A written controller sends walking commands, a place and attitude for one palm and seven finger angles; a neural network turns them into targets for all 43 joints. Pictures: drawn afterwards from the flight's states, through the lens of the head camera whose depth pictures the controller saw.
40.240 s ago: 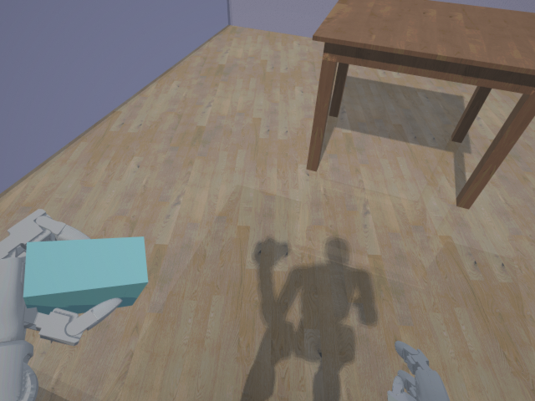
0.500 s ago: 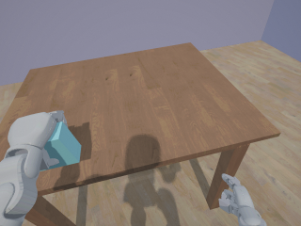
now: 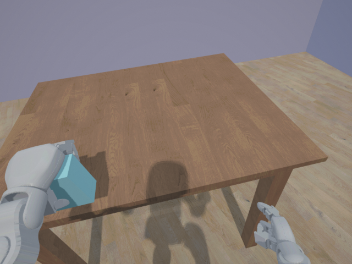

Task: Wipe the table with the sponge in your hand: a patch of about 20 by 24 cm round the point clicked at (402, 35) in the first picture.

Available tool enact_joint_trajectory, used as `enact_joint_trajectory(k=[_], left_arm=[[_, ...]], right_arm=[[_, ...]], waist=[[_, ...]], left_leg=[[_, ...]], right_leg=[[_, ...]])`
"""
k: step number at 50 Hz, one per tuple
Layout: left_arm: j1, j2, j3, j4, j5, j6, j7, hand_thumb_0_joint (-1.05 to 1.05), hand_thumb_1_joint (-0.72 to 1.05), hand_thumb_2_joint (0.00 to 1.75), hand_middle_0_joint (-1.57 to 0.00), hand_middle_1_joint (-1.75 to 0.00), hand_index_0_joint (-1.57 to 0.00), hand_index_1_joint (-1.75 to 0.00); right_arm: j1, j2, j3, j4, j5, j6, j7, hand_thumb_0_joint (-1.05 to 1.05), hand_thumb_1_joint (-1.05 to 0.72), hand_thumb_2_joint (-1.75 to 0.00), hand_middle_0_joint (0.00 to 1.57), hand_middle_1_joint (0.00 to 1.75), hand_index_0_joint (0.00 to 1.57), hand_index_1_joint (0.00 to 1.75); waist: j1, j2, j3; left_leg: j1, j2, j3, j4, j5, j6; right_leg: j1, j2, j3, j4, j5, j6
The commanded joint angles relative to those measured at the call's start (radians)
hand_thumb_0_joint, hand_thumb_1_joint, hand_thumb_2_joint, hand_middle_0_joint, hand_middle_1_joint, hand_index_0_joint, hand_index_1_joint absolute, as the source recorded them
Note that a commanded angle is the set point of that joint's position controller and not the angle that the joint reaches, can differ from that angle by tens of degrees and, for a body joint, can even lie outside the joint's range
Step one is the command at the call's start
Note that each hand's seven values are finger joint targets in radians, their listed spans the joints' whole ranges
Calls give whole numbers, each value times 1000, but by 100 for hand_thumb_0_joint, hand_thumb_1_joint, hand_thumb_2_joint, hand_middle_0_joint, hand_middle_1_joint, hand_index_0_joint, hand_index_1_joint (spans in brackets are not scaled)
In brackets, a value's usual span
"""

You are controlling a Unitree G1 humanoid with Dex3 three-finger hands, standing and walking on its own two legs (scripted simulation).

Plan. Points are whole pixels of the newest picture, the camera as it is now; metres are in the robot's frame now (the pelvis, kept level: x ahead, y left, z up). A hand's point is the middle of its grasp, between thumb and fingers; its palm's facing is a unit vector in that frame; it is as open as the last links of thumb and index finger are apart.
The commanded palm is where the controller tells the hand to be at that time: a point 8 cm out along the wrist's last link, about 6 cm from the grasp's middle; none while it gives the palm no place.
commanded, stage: bring the sponge back beside the body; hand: left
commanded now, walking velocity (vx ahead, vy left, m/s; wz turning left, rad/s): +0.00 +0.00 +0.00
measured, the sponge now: (63, 188) +0.20 +0.29 +0.11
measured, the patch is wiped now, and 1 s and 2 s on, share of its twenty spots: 0.95 0.95 0.95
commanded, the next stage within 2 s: step back with the hand held close in 0.48 s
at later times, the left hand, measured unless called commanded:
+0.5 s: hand (57, 184) +0.19 +0.28 +0.14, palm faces +0.14 -0.10 -0.99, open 9.7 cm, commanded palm +0.15 +0.28 +0.22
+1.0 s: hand (62, 168) +0.20 +0.26 +0.18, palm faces +0.34 -0.83 -0.44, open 9.7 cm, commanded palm +0.14 +0.30 +0.21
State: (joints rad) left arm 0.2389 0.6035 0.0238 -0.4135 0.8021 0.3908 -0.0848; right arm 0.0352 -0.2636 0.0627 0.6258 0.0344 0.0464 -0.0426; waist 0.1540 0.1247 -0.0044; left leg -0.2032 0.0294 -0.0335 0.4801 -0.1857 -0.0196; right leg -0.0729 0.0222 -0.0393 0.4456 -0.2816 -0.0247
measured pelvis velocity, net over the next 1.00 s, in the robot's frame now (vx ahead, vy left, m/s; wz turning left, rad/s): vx -0.02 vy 0.02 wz -0.01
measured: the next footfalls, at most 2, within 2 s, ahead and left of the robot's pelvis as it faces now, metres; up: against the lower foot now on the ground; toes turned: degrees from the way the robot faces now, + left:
right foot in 1.70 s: -0.09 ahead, -0.10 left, +0.00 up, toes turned -1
left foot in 1.94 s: -0.15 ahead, +0.18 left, +0.00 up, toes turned +3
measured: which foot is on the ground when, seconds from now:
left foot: down 0.00-1.00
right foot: down 0.00-1.00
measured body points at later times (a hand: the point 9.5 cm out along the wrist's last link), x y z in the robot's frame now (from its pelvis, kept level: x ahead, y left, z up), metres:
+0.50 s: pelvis -0.01 +0.00 +0.00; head -0.04 -0.05 +0.45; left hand +0.17 +0.28 +0.20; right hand +0.25 -0.19 -0.06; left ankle +0.05 +0.13 -0.74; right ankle -0.02 -0.11 -0.74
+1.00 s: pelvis -0.02 +0.02 -0.01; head +0.00 +0.04 +0.44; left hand +0.18 +0.30 +0.21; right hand +0.11 -0.23 -0.10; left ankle +0.03 +0.12 -0.74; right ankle -0.02 -0.11 -0.74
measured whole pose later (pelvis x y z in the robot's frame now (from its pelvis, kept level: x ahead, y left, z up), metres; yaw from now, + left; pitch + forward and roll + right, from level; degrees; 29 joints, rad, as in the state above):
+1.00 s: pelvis -0.02 +0.02 -0.01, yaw +0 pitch +2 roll -3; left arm 0.48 0.46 0.41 -0.61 -0.07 -0.14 0.12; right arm 0.27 -0.24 0.02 0.59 0.02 0.00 -0.06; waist -0.02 0.01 0.00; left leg -0.42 0.02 -0.04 0.65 -0.26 0.01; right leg -0.30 0.03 -0.04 0.56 -0.28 0.00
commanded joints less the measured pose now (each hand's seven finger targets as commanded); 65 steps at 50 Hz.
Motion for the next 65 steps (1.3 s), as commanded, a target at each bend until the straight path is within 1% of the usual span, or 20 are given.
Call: enact_joint_trajectory(k=[1, 8, 16, 28, 29, 30, 31, 32, 33, 34, 36, 37, 38, 39, 41, 44, 48, 55, 61, 65], left_arm=[[-159, 206, 160, -201, 21, -14, 50, 0, 10, 130, -120, -160, -120, -160], [-173, 245, 198, -252, 27, -22, 67, 0, 10, 130, -120, -160, -120, -160], [-157, 201, 157, -196, 17, -22, 67, 0, 10, 130, -120, -160, -120, -160], [-154, 233, 195, -229, 22, -24, 71, 0, 10, 130, -120, -160, -120, -160], [-166, 215, 174, -224, 20, -25, 74, 0, 10, 130, -120, -160, -120, -160], [-92, 138, 123, -25, 31, -7, 71, 0, 10, 130, -120, -160, -120, -160], [-292, -31, 338, -289, -815, -237, 104, 0, 10, 130, -120, -160, -120, -160], [-120, 95, 381, -109, -801, -323, 128, 0, 10, 130, -120, -160, -120, -160], [-88, 88, 425, -192, -842, -387, 149, 0, 10, 130, -120, -160, -120, -160], [-65, 43, 400, -269, -858, -430, 159, 0, 10, 130, -120, -160, -120, -160], [-52, 44, 430, -408, -876, -488, 184, 0, 10, 130, -120, -160, -120, -160], [-21, 36, 446, -430, -885, -508, 194, 0, 10, 130, -120, -160, -120, -160], [29, 58, 488, -442, -885, -518, 206, 0, 10, 130, -120, -160, -120, -160], [98, 19, 481, -433, -883, -531, 209, 0, 10, 130, -120, -160, -120, -160], [137, 16, 501, -435, -884, -552, 211, 0, 10, 130, -120, -160, -120, -160], [200, -4, 503, -373, -890, -572, 212, 0, 10, 130, -120, -160, -120, -160], [221, 6, 502, -387, -889, -599, 223, 0, 10, 130, -120, -160, -120, -160], [214, 8, 522, -451, -873, -622, 237, 0, 10, 130, -120, -160, -120, -160], [129, -34, 490, -370, -857, -620, 231, 0, 10, 130, -120, -160, -120, -160], [85, -41, 454, -354, -865, -614, 231, 0, 10, 130, -120, -160, -120, -160]], right_arm=[[-224, -88, -41, -191, 2, -55, -5, 0, -90, -90, 20, 30, 20, 30], [-256, -86, -38, -204, 6, -64, -12, 0, -90, -90, 20, 30, 20, 30], [-224, -88, -42, -185, 0, -70, -15, 0, -90, -90, 20, 30, 20, 30], [-250, -88, -44, -198, 5, -75, -12, 0, -90, -90, 20, 30, 20, 30], [-231, -84, -40, -194, 1, -75, -11, 0, -90, -90, 20, 30, 20, 30], [-203, -92, -45, -169, 1, -70, -16, 0, -90, -90, 20, 30, 20, 30], [-75, -59, -49, -356, 21, -74, -18, 0, -90, -90, 20, 30, 20, 30], [15, -46, -17, -264, -8, -80, -21, 0, -90, -90, 20, 30, 20, 30], [56, -50, -29, -261, -6, -87, -28, 0, -90, -90, 20, 30, 20, 30], [70, -42, -28, -250, -10, -93, -31, 0, -90, -90, 20, 30, 20, 30], [78, -80, -43, -248, -15, -97, -40, 0, -90, -90, 20, 30, 20, 30], [81, -97, -51, -251, -16, -100, -40, 0, -90, -90, 20, 30, 20, 30], [72, -114, -58, -261, -25, -107, -39, 0, -90, -90, 20, 30, 20, 30], [86, -89, -52, -265, -24, -110, -35, 0, -90, -90, 20, 30, 20, 30], [100, -92, -62, -254, -23, -111, -25, 0, -90, -90, 20, 30, 20, 30], [103, -84, -74, -233, -14, -106, -23, 0, -90, -90, 20, 30, 20, 30], [90, -87, -87, -225, -9, -115, -30, 0, -90, -90, 20, 30, 20, 30], [86, -108, -90, -225, -25, -167, -32, 0, -90, -90, 20, 30, 20, 30], [109, -110, -93, -211, -19, -187, -31, 0, -90, -90, 20, 30, 20, 30], [108, -86, -85, -202, -20, -178, -31, 0, -90, -90, 20, 30, 20, 30]], waist=[[-6, -37, -109], [-3, -24, -111], [-6, -32, -101], [-1, -15, -105], [-1, -26, -110], [-22, -90, -17], [-126, -252, 150], [-117, -374, 58], [-119, -394, 28], [-132, -331, -71], [-140, -72, -148], [-130, 47, -146], [-110, 135, -147], [-111, 153, -169], [-117, 76, -179], [-138, -87, -203], [-153, -51, -204], [-137, 82, -141], [-150, 11, -94], [-164, -137, -89]], left_leg=[[100, -49, 12, -51, 121, 52], [101, -47, -2, -63, 79, 49], [100, -49, 14, -57, 87, 48], [101, -51, 9, -56, 91, 47], [93, -51, 16, -54, 95, 47], [64, -47, 26, -57, 65, 44], [18, -23, 6, 79, -163, 64], [39, -38, 11, 157, -175, 66], [56, -41, -5, 201, -149, 58], [64, -19, 0, 206, -92, 57], [65, 31, -20, 109, 60, 64], [36, 64, -67, 52, 106, 77], [10, 102, -124, 9, 165, 94], [-28, 94, -133, 18, 255, 97], [-60, 105, -147, 48, 334, 84], [-90, 101, -136, 89, 267, 66], [-118, 90, -124, 98, 128, 54], [-275, 134, -234, -131, -223, 96], [-371, 115, -196, -96, -472, 97], [-247, 60, -117, 96, -362, 63]], right_leg=[[-87, 18, 33, -105, 121, -30], [-83, 33, 70, -110, 66, -43], [-93, 18, 46, -118, 72, -31], [-85, 29, 83, -114, 81, -42], [-84, 19, 53, -109, 79, -35], [-130, 26, 46, -124, 49, -29], [-369, -41, 141, -226, 51, -10], [-368, -100, 153, -223, 25, -35], [-368, -146, 193, -221, 92, -44], [-307, -188, 162, -160, 217, -48], [-215, -186, 103, 1, 412, -36], [-201, -149, 68, 51, 370, -17], [-186, -97, 49, 83, 306, 2], [-158, -72, 34, 104, 275, 7], [-149, -71, 44, 77, 240, 7], [-128, -106, 66, 49, 350, -1], [-173, -156, 86, 73, 357, -13], [-170, -15, 32, 148, 1, 29], [-164, -25, 49, 118, -9, 19], [-348, -140, 151, -10, -40, -26]])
